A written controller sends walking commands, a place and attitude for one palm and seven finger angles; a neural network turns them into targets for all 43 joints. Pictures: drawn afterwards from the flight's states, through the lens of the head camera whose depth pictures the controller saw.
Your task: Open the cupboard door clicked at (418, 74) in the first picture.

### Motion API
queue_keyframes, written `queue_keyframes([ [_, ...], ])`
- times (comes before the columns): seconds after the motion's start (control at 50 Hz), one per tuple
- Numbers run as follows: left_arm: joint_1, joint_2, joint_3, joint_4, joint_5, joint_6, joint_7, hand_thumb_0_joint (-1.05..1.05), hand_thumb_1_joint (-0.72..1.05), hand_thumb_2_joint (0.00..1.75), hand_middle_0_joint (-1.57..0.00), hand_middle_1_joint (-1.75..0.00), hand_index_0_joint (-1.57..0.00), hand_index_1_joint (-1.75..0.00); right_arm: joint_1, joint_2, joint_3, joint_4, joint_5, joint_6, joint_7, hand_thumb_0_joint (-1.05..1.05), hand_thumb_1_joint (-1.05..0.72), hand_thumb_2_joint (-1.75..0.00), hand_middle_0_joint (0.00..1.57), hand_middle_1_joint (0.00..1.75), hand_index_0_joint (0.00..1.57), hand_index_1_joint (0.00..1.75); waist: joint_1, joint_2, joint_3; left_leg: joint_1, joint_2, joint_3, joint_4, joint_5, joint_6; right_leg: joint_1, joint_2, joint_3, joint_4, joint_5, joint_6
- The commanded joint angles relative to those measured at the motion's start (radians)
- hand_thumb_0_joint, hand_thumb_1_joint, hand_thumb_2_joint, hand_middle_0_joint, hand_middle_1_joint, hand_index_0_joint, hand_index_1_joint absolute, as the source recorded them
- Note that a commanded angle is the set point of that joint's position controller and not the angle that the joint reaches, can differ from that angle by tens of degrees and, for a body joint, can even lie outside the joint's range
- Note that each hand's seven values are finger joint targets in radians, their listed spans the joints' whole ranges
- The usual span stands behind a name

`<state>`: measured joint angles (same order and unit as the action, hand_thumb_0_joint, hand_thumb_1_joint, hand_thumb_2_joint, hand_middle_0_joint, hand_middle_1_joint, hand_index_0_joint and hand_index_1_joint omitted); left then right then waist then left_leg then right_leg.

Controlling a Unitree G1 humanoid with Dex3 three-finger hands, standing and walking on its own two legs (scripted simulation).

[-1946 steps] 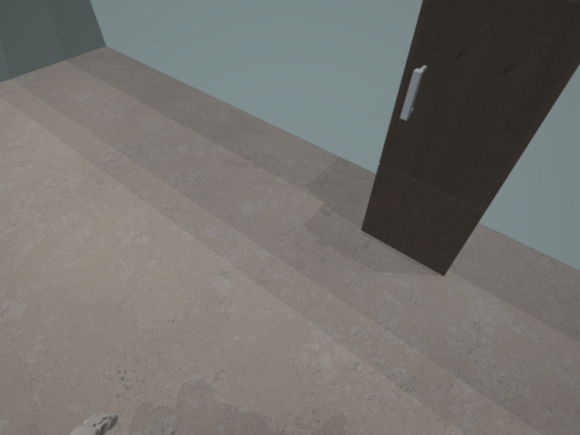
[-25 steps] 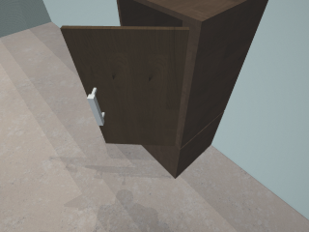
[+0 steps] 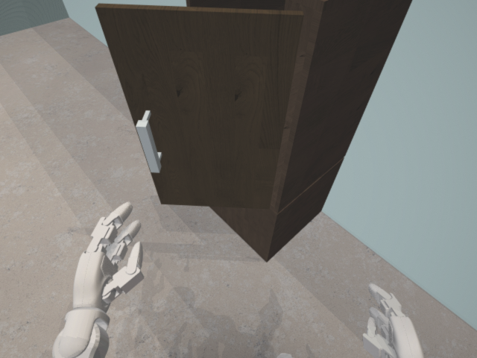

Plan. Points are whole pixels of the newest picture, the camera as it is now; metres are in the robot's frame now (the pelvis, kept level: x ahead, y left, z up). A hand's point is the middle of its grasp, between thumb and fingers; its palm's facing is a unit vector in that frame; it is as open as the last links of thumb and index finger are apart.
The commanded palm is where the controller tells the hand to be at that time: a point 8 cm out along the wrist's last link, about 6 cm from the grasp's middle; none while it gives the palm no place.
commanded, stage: raise the hand with hooked fingers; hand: left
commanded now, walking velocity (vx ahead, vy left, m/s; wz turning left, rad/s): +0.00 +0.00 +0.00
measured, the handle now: (151, 142) +0.58 +0.23 -0.01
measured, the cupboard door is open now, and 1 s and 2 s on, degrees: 45 45 45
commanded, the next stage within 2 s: move the hooked fingers beside the handle in 1.82 s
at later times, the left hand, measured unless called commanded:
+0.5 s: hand (116, 298) +0.22 +0.21 -0.03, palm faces -0.13 -0.99 -0.02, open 10.8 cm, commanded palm +0.18 +0.28 -0.02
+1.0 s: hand (69, 276) +0.24 +0.28 +0.01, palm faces +0.05 -0.99 -0.09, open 13.5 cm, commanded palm +0.22 +0.33 +0.00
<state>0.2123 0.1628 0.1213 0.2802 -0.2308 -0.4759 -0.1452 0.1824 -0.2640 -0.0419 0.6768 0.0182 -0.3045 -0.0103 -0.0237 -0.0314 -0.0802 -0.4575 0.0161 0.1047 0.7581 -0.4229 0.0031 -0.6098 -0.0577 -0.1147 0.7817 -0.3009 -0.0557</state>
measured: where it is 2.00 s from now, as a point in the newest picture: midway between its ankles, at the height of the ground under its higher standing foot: outside the picture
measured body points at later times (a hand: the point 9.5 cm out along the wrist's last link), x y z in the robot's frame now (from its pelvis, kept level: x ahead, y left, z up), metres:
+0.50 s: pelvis -0.03 +0.03 -0.06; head +0.06 +0.04 +0.38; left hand +0.22 +0.27 -0.02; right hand +0.15 -0.17 -0.15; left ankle -0.03 +0.12 -0.71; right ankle +0.06 -0.08 -0.71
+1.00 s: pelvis +0.00 +0.03 -0.04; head +0.07 +0.06 +0.40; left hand +0.24 +0.34 +0.02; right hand +0.19 -0.20 -0.11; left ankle -0.03 +0.12 -0.71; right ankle +0.06 -0.08 -0.71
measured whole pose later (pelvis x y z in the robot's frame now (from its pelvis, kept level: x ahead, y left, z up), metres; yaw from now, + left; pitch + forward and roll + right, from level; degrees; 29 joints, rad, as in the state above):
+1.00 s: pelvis +0.00 +0.03 -0.04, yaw +3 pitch +15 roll -3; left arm 0.17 0.35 0.32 0.15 -0.32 -0.36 -0.37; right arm 0.23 -0.27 0.03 0.51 0.03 -0.23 -0.04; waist -0.01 0.00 -0.11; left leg -0.79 0.02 0.03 1.09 -0.56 0.04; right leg -0.87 -0.07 -0.16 1.00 -0.39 -0.02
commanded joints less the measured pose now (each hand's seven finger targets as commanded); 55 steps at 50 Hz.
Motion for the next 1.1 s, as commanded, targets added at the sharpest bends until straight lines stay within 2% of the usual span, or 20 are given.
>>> queue_keyframes([
  [0.0, 0.303, 0.081, 0.069, -0.003, -0.015, -0.229, -0.200, 0.00, 0.55, 0.75, -0.22, -0.53, -0.22, -0.53, -0.072, -0.128, -0.050, -0.228, -0.005, -0.032, 0.047, 0.00, -0.90, -0.90, 0.20, 0.30, 0.20, 0.30, 0.097, 0.002, -0.117, -0.319, -0.066, -0.044, 0.133, 0.111, -0.014, 0.072, -0.011, 0.142, 0.079, 0.035, 0.003],
  [0.04, 0.208, 0.097, 0.056, -0.086, -0.016, -0.191, -0.212, 0.00, 0.50, 0.73, -0.23, -0.55, -0.23, -0.55, -0.088, -0.131, -0.049, -0.290, 0.008, -0.014, 0.039, 0.00, -0.90, -0.90, 0.20, 0.30, 0.20, 0.30, 0.085, -0.030, -0.156, -0.399, -0.071, -0.035, 0.177, 0.055, 0.003, 0.028, -0.011, 0.171, 0.093, -0.048, 0.018],
  [0.1, 0.006, 0.144, 0.067, -0.286, -0.030, -0.150, -0.171, 0.00, 0.43, 0.70, -0.23, -0.60, -0.23, -0.60, -0.072, -0.130, -0.045, -0.354, 0.012, 0.000, 0.016, 0.00, -0.90, -0.90, 0.20, 0.30, 0.20, 0.30, 0.050, 0.019, -0.198, -0.429, -0.056, -0.060, 0.203, -0.028, 0.017, -0.045, -0.004, 0.190, 0.099, -0.219, 0.026],
  [0.14, -0.077, 0.180, 0.100, -0.462, -0.029, -0.177, -0.119, 0.00, 0.39, 0.68, -0.24, -0.63, -0.24, -0.63, -0.021, -0.112, -0.039, -0.344, 0.004, 0.001, -0.003, 0.00, -0.90, -0.90, 0.20, 0.30, 0.20, 0.30, 0.034, 0.114, -0.308, -0.365, -0.041, -0.084, 0.227, 0.036, 0.021, -0.021, 0.008, 0.180, 0.138, -0.133, 0.025],
  [0.16, -0.163, 0.216, 0.105, -0.576, -0.030, -0.193, -0.103, 0.00, 0.36, 0.67, -0.24, -0.64, -0.24, -0.64, -0.009, -0.121, -0.030, -0.342, -0.004, 0.006, -0.010, 0.00, -0.90, -0.90, 0.20, 0.30, 0.20, 0.30, 0.015, 0.108, -0.341, -0.354, -0.032, -0.101, 0.247, 0.065, 0.023, -0.032, 0.019, 0.167, 0.177, -0.085, 0.021],
  [0.18, -0.123, 0.200, 0.088, -0.608, -0.016, -0.202, -0.091, 0.00, 0.34, 0.66, -0.24, -0.66, -0.24, -0.66, 0.002, -0.115, -0.027, -0.331, -0.007, 0.007, -0.016, 0.00, -0.90, -0.90, 0.20, 0.30, 0.20, 0.30, 0.015, 0.142, -0.370, -0.323, -0.025, -0.112, 0.250, 0.105, 0.022, -0.036, 0.021, 0.158, 0.188, -0.036, 0.018],
  [0.22, -0.075, 0.151, 0.020, -0.616, 0.001, -0.202, -0.089, 0.00, 0.29, 0.64, -0.24, -0.69, -0.24, -0.69, 0.016, -0.113, -0.013, -0.305, -0.010, 0.004, -0.021, 0.00, -0.90, -0.90, 0.20, 0.30, 0.20, 0.30, -0.012, 0.158, -0.358, -0.304, -0.015, -0.132, 0.255, 0.157, 0.021, -0.089, 0.029, 0.115, 0.213, 0.016, 0.018],
  [0.28, -0.095, 0.167, -0.008, -0.533, 0.011, -0.139, -0.142, 0.00, 0.22, 0.61, -0.25, -0.74, -0.25, -0.74, 0.017, -0.134, 0.001, -0.275, -0.012, 0.003, -0.026, 0.00, -0.90, -0.90, 0.20, 0.30, 0.20, 0.30, -0.042, 0.161, -0.317, -0.312, -0.005, -0.160, 0.264, 0.159, 0.018, -0.155, 0.039, 0.072, 0.227, 0.003, 0.022],
  [0.34, 0.023, 0.163, 0.015, -0.336, -0.001, 0.012, -0.200, 0.00, 0.15, 0.58, -0.25, -0.78, -0.25, -0.78, 0.008, -0.137, 0.000, -0.286, 0.013, 0.017, -0.035, 0.00, -0.90, -0.90, 0.20, 0.30, 0.20, 0.30, -0.022, 0.026, -0.250, -0.402, -0.012, -0.167, 0.213, 0.048, 0.014, -0.128, 0.042, 0.053, 0.184, -0.093, 0.039],
  [0.36, 0.061, 0.179, 0.047, -0.252, -0.015, 0.075, -0.224, 0.00, 0.13, 0.57, -0.25, -0.80, -0.25, -0.80, -0.004, -0.141, 0.003, -0.291, 0.019, 0.029, -0.039, 0.00, -0.90, -0.90, 0.20, 0.30, 0.20, 0.30, 0.000, -0.002, -0.230, -0.419, -0.016, -0.168, 0.191, 0.040, 0.013, -0.105, 0.046, 0.047, 0.177, -0.105, 0.033],
  [0.44, 0.065, 0.241, 0.175, -0.395, -0.076, 0.186, -0.210, 0.00, 0.04, 0.53, -0.26, -0.86, -0.26, -0.86, -0.038, -0.125, 0.003, -0.354, 0.030, 0.044, -0.043, 0.00, -0.90, -0.90, 0.20, 0.30, 0.20, 0.30, 0.065, -0.019, -0.367, -0.375, -0.031, -0.159, 0.134, 0.093, 0.006, 0.028, 0.030, 0.043, 0.155, -0.069, 0.040],
  [0.46, 0.080, 0.265, 0.218, -0.422, -0.095, 0.180, -0.189, 0.00, 0.01, 0.52, -0.26, -0.87, -0.26, -0.87, -0.042, -0.114, 0.008, -0.356, 0.021, 0.043, -0.044, 0.00, -0.90, -0.90, 0.20, 0.30, 0.20, 0.30, 0.095, 0.026, -0.378, -0.359, -0.034, -0.161, 0.127, 0.140, -0.005, 0.053, 0.035, 0.039, 0.171, -0.034, 0.029],
  [0.52, 0.070, 0.238, 0.214, -0.516, -0.087, 0.096, -0.109, 0.00, -0.06, 0.49, -0.27, -0.92, -0.27, -0.92, -0.002, -0.093, 0.008, -0.333, 0.005, 0.031, -0.033, 0.00, -0.90, -0.90, 0.20, 0.30, 0.20, 0.30, 0.080, 0.070, -0.358, -0.307, -0.019, -0.161, 0.129, 0.225, -0.022, 0.008, 0.039, 0.024, 0.185, 0.020, 0.024],
  [0.56, 0.008, 0.231, 0.185, -0.495, -0.063, 0.033, -0.078, 0.00, -0.10, 0.47, -0.27, -0.94, -0.27, -0.94, 0.009, -0.102, 0.012, -0.311, -0.007, 0.026, -0.031, 0.00, -0.90, -0.90, 0.20, 0.30, 0.20, 0.30, 0.042, 0.040, -0.273, -0.343, -0.012, -0.170, 0.144, 0.175, -0.018, -0.061, 0.043, 0.020, 0.188, -0.032, 0.022],
  [0.64, -0.061, 0.222, 0.117, -0.373, -0.016, -0.033, -0.125, 0.00, -0.20, 0.43, -0.28, -1.00, -0.28, -1.00, 0.044, -0.143, 0.007, -0.276, -0.003, 0.013, -0.034, 0.00, -0.90, -0.90, 0.20, 0.30, 0.20, 0.30, -0.015, 0.095, -0.201, -0.366, -0.011, -0.173, 0.163, 0.045, -0.010, -0.178, 0.036, 0.026, 0.186, -0.131, 0.024],
  [0.72, -0.076, 0.304, 0.170, -0.364, -0.047, 0.021, -0.225, 0.00, -0.29, 0.39, -0.29, -1.07, -0.29, -1.07, 0.060, -0.170, -0.003, -0.295, 0.017, 0.011, -0.050, 0.00, -0.90, -0.90, 0.20, 0.30, 0.20, 0.30, 0.002, 0.109, -0.294, -0.309, -0.015, -0.175, 0.141, 0.077, -0.009, -0.099, 0.039, 0.039, 0.158, -0.099, 0.025],
  [0.82, -0.055, 0.379, 0.295, -0.433, -0.108, 0.062, -0.235, 0.00, -0.41, 0.34, -0.29, -1.14, -0.29, -1.14, 0.072, -0.156, -0.002, -0.295, 0.013, 0.020, -0.053, 0.00, -0.90, -0.90, 0.20, 0.30, 0.20, 0.30, 0.046, 0.147, -0.376, -0.206, -0.009, -0.175, 0.139, 0.386, -0.027, 0.020, 0.047, 0.027, 0.161, 0.111, 0.026],
  [0.9, -0.099, 0.331, 0.287, -0.316, -0.117, 0.053, -0.212, 0.00, -0.50, 0.30, -0.30, -1.20, -0.30, -1.20, 0.066, -0.146, 0.004, -0.272, 0.011, 0.032, -0.045, 0.00, -0.90, -0.90, 0.20, 0.30, 0.20, 0.30, 0.017, 0.117, -0.252, -0.259, -0.010, -0.163, 0.143, 0.303, -0.025, -0.031, 0.055, 0.019, 0.151, 0.085, 0.026],
  [0.96, -0.157, 0.338, 0.262, -0.233, -0.098, 0.062, -0.245, 0.00, -0.50, 0.30, -0.30, -1.20, -0.30, -1.20, 0.075, -0.162, 0.010, -0.273, 0.010, 0.038, -0.045, 0.00, -0.90, -0.90, 0.20, 0.30, 0.20, 0.30, -0.002, 0.114, -0.218, -0.287, -0.011, -0.160, 0.139, 0.250, -0.016, -0.052, 0.054, 0.024, 0.145, 0.055, 0.022],
  [1.08, -0.262, 0.451, 0.333, -0.213, -0.120, 0.095, -0.356, 0.00, -0.50, 0.30, -0.30, -1.20, -0.30, -1.20, 0.089, -0.176, 0.012, -0.274, 0.014, 0.036, -0.054, 0.00, -0.90, -0.90, 0.20, 0.30, 0.20, 0.30, 0.004, 0.119, -0.351, -0.227, -0.011, -0.153, 0.143, 0.328, -0.004, 0.044, 0.053, 0.048, 0.128, 0.142, 0.026],
])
